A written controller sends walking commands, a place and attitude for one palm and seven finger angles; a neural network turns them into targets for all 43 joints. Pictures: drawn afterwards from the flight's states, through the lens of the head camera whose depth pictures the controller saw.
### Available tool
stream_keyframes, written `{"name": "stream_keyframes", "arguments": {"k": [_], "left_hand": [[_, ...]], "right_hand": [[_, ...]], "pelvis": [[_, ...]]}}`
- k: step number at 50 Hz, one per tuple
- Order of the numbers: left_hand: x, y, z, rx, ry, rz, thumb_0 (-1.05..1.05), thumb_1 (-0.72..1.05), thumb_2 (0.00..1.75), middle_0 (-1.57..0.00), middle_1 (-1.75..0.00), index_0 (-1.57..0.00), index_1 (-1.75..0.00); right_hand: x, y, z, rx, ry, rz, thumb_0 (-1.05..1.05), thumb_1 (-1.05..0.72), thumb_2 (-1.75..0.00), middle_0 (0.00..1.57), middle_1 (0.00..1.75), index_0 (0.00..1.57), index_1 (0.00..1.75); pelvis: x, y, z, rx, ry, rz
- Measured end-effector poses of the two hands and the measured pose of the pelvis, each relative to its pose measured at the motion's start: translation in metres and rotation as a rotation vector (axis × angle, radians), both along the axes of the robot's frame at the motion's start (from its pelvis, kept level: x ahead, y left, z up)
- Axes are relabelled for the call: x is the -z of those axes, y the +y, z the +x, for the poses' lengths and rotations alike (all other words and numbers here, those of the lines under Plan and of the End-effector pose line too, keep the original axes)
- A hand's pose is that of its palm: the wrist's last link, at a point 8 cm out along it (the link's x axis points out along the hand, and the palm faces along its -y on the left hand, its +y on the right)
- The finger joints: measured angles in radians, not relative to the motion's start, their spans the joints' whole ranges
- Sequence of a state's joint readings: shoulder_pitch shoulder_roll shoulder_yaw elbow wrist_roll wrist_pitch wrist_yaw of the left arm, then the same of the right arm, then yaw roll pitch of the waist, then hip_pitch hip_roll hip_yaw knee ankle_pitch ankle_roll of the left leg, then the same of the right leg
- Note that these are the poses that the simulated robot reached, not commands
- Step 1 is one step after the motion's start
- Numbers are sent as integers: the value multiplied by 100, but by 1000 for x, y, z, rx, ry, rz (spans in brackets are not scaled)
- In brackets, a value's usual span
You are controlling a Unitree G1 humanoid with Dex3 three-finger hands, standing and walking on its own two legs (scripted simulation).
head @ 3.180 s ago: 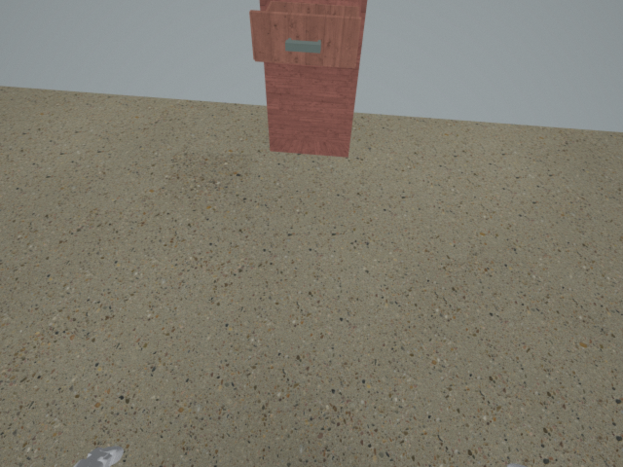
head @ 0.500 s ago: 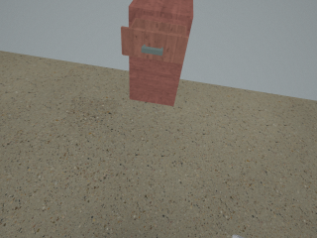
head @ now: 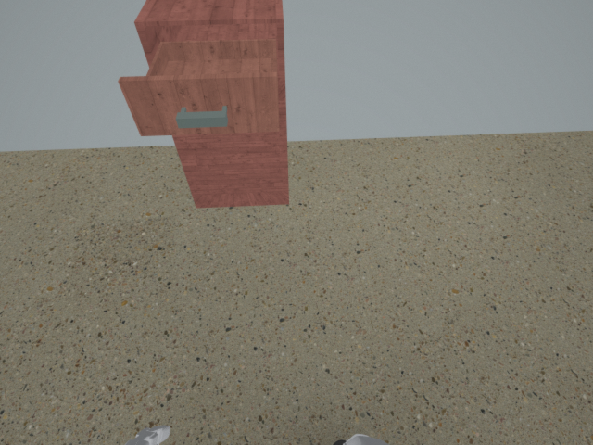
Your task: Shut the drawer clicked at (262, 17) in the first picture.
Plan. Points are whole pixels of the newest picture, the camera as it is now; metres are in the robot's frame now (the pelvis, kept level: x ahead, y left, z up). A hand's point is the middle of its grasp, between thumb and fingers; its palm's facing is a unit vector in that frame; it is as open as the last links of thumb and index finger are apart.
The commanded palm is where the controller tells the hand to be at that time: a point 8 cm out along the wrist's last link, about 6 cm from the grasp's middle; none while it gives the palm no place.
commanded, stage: walk to a spot facing it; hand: left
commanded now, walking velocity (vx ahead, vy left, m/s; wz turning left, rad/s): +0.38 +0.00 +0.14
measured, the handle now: (203, 114) +0.85 +0.24 -0.05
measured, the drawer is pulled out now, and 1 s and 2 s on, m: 0.30 0.30 0.30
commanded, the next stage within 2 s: take the last steps up to it in 0.32 s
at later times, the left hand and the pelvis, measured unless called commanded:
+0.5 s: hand out of the picture +0.11 +0.19 -0.18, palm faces +0.22 -0.97 -0.14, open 7.4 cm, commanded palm none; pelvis +0.19 +0.04 +0.00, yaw +7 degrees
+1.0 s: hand (189, 304) +0.38 +0.21 -0.15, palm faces +0.12 -0.96 -0.24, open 7.4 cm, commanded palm none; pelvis +0.33 +0.01 +0.01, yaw +6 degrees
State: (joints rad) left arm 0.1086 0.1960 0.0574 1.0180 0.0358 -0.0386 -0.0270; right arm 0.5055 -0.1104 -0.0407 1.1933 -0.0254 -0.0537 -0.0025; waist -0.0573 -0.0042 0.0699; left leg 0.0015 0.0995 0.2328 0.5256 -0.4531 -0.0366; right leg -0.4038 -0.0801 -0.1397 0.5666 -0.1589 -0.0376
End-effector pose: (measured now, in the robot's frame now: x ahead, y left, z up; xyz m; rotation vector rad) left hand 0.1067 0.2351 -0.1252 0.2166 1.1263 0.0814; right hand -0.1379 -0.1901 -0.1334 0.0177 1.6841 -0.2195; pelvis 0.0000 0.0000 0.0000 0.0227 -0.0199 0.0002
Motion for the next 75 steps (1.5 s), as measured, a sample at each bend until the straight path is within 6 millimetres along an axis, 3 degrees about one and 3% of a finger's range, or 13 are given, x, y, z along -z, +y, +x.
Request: {"name": "stream_keyframes", "arguments": {"k": [4,13,21,25,28,31,38,47,51,54,62,71,75], "left_hand": [[-3,-16,28,-30,-48,-3,0,91,90,-20,-30,-19,-30],[-11,-13,19,-147,76,4,-1,95,90,-20,-30,-20,-30],[11,-7,-8,-285,257,-76,0,92,90,-20,-30,-20,-30],[29,5,-14,-328,369,-111,1,91,90,-20,-30,-20,-30],[27,17,3,-322,392,-106,1,91,90,-20,-30,-19,-30],[19,30,36,-308,351,-95,1,91,90,-20,-30,-19,-30],[3,45,126,-267,205,-63,1,91,90,-20,-30,-19,-30],[-11,32,237,-183,79,6,1,92,90,-20,-30,-19,-30],[-10,15,263,-189,35,18,1,92,90,-20,-30,-19,-30],[-14,5,261,-229,60,14,0,93,90,-20,-30,-20,-30],[-13,-16,240,-279,228,-44,1,92,90,-20,-30,-20,-30],[9,-7,235,-361,381,-128,1,91,90,-20,-30,-20,-30],[20,13,257,-333,413,-118,1,91,90,-20,-30,-20,-30]], "right_hand": [[8,-21,54,-20,-27,4,1,-91,-90,21,30,20,30],[-11,-53,260,-148,-382,-71,0,-91,-90,20,30,19,29],[-26,-23,416,-339,-527,-87,0,-92,-90,20,30,19,29],[-20,5,471,-402,-588,-109,0,-91,-90,20,30,19,29],[-22,21,482,-392,-587,-106,0,-91,-90,20,30,20,29],[-25,30,479,-350,-558,-100,-1,-92,-90,20,30,20,30],[-25,16,465,-288,-458,-108,-2,-95,-90,21,30,20,30],[2,-5,434,-180,-261,-33,0,-92,-90,20,30,20,30],[14,-18,441,-184,-189,-4,0,-91,-90,20,30,20,30],[7,-27,469,-201,-203,-7,1,-91,-90,20,30,20,29],[-11,-28,575,-250,-353,-34,0,-91,-90,20,30,20,29],[-15,20,697,-368,-499,-54,0,-91,-90,20,30,20,29],[-13,40,720,-361,-542,-67,0,-91,-90,20,30,20,29]], "pelvis": [[0,-13,29,-11,-15,-16],[-21,-14,97,-59,-3,-41],[-14,15,162,-122,-10,-66],[2,38,194,-128,-16,-62],[-2,46,209,-119,-23,-47],[-11,51,224,-119,-23,-35],[-22,54,259,-113,-18,-16],[-15,25,312,-99,-17,11],[-8,10,335,-108,-22,-6],[-15,6,352,-113,-19,-10],[-26,9,395,-127,-2,-19],[-12,45,449,-128,-7,-48],[-6,57,466,-110,-18,-25]]}}
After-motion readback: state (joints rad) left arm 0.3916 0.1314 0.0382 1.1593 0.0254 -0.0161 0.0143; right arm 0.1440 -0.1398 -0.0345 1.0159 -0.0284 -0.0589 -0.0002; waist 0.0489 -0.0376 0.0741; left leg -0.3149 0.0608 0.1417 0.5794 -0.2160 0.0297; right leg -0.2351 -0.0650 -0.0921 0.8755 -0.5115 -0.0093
